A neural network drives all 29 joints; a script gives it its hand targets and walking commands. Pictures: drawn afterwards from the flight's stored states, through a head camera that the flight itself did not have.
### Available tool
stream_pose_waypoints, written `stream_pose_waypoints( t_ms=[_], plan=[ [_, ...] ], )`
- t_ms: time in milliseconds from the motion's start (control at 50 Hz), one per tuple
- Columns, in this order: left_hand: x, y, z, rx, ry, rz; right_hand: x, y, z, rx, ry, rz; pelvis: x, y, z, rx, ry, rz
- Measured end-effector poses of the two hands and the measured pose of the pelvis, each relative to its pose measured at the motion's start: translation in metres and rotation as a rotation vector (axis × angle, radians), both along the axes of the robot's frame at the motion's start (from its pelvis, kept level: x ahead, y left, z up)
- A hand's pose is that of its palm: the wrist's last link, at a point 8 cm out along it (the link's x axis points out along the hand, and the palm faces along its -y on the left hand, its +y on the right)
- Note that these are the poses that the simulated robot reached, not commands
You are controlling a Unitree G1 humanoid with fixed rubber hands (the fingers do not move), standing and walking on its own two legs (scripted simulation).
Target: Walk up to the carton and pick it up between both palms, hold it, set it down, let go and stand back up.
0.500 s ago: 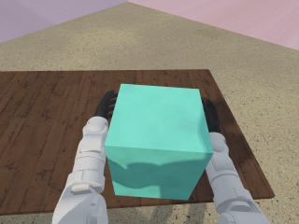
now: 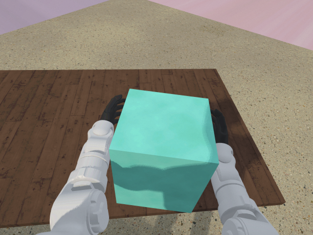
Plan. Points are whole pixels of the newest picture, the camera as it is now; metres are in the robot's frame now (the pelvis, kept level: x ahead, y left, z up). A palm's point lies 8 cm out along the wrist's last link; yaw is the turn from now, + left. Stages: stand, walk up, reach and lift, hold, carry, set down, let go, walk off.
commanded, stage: set down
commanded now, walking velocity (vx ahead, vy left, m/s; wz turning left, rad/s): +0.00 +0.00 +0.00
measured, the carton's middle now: (161, 152) +0.33 -0.04 +0.03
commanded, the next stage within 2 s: none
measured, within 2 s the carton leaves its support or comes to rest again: rests again in 1.44 s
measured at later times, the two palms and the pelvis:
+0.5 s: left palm (110, 125) +0.43 +0.09 +0.04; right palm (214, 142) +0.34 -0.20 +0.03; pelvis +0.00 -0.01 +0.00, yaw +1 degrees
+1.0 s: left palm (107, 132) +0.41 +0.11 +0.03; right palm (211, 149) +0.33 -0.18 +0.02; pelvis -0.02 -0.01 -0.01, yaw +1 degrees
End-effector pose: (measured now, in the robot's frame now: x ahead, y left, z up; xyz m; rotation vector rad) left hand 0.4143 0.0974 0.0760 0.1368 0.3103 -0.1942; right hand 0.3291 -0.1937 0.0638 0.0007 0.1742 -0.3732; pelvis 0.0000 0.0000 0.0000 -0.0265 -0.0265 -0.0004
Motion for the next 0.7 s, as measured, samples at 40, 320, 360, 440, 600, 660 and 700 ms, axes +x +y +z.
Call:
stream_pose_waypoints(
  t_ms=[40, 320, 360, 440, 600, 660, 700],
  plan=[
    [0.0, -0.002, -0.007, 0.009, 0.015, -0.006, -0.003, 0.0, -0.01, 0.013, 0.014, -0.01, -0.001, 0.002, 0.0, -0.001, 0.016, -0.013],
    [0.011, 0.01, -0.014, -0.011, -0.055, 0.043, 0.021, 0.007, -0.005, -0.015, -0.043, 0.029, 0.003, -0.004, -0.001, -0.004, 0.14, 0.001],
    [0.013, 0.009, -0.016, -0.008, -0.039, 0.042, 0.023, 0.007, -0.006, -0.021, -0.023, 0.032, 0.003, -0.007, -0.001, -0.004, 0.13, 0.007],
    [0.014, 0.004, -0.028, 0.01, 0.001, 0.023, 0.02, 0.003, -0.018, -0.014, 0.024, 0.018, 0.003, -0.012, -0.001, -0.006, 0.125, 0.02],
    [0.012, -0.009, -0.043, 0.033, -0.005, -0.032, 0.003, -0.005, -0.043, -0.001, 0.025, -0.023, 0.002, -0.014, -0.003, -0.007, 0.193, 0.011],
    [0.009, -0.007, -0.043, 0.026, -0.016, -0.023, 0.002, -0.004, -0.043, -0.006, 0.012, -0.015, -0.001, -0.014, -0.003, -0.004, 0.207, 0.007],
    [0.005, -0.003, -0.044, 0.019, -0.018, -0.01, 0.002, -0.001, -0.043, -0.012, 0.011, -0.004, -0.003, -0.013, -0.003, -0.002, 0.21, 0.004]
  ],
)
